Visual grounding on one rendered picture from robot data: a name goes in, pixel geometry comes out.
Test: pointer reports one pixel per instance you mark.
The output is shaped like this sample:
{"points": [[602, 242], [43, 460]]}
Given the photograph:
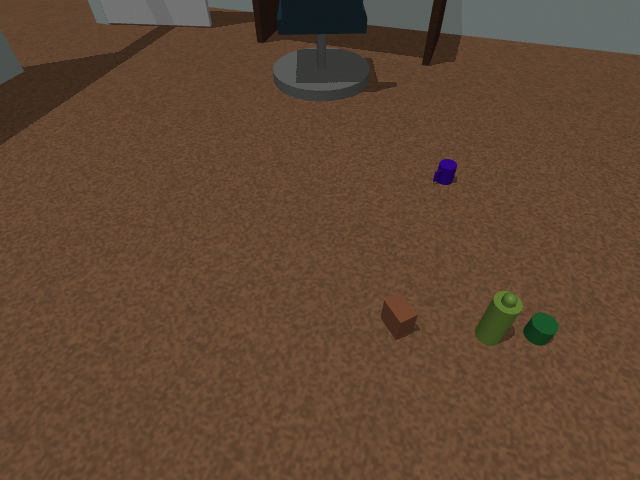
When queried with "office chair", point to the office chair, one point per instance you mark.
{"points": [[321, 73]]}

